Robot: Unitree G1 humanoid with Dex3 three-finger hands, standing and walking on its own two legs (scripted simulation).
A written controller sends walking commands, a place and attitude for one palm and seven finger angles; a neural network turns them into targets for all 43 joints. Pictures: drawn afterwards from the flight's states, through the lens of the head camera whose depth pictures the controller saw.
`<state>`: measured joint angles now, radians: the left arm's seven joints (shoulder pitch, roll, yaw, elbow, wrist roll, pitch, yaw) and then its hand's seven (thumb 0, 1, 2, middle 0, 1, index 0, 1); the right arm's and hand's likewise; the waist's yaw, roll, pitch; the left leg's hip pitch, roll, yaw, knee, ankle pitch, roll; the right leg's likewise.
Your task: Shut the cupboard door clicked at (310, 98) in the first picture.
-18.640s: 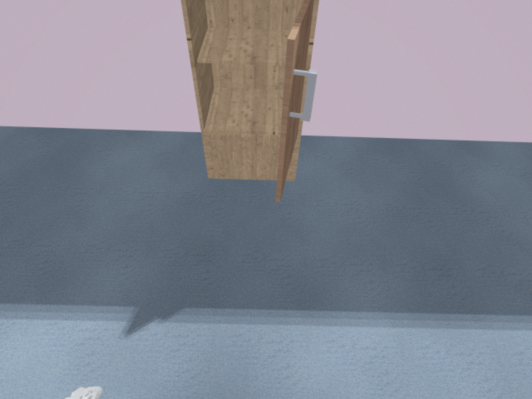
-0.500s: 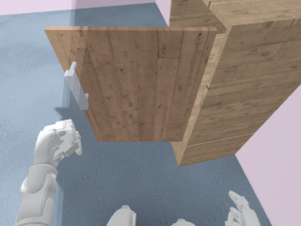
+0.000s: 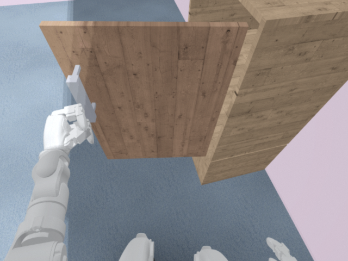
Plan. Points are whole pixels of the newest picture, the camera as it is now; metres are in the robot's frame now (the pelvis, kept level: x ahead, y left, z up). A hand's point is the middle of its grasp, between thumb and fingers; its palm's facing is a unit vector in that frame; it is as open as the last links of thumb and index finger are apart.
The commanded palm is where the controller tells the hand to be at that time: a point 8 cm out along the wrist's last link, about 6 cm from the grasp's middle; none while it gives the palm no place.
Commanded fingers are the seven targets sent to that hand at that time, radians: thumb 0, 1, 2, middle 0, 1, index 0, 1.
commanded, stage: bring the fist close to the handle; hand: left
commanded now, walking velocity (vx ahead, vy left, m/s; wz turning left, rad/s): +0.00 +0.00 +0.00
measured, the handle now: (84, 95) +0.50 +0.25 +0.06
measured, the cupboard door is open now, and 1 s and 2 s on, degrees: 78 75 60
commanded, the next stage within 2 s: push the door shut along its arc in 0.42 s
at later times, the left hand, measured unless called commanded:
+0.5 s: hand (87, 124) +0.41 +0.22 +0.06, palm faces +0.10 -1.00 -0.02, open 3.1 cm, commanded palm +0.38 +0.26 +0.06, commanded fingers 0.00 0.90 0.90 -1.30 -1.50 -1.30 -1.50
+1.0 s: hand (88, 111) +0.44 +0.22 +0.06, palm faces -0.01 -1.00 -0.02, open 3.1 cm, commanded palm +0.45 +0.25 +0.06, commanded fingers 0.00 0.90 0.90 -1.30 -1.50 -1.30 -1.50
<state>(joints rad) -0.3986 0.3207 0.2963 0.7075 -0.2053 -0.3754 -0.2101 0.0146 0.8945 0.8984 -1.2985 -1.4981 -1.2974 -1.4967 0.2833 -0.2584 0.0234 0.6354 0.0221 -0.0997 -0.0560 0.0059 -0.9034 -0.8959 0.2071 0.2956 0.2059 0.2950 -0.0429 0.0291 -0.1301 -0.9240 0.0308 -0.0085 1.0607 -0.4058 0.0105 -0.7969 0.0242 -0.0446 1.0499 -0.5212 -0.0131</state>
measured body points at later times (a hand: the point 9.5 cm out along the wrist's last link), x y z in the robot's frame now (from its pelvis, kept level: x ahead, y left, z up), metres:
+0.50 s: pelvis +0.01 +0.00 +0.00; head +0.09 +0.01 +0.44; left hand +0.40 +0.27 +0.06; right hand +0.09 -0.27 -0.11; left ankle +0.06 +0.11 -0.66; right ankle -0.01 -0.12 -0.66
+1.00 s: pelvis +0.00 +0.00 -0.01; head +0.10 +0.02 +0.43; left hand +0.44 +0.28 +0.07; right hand +0.07 -0.27 -0.12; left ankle +0.06 +0.11 -0.66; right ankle -0.01 -0.12 -0.66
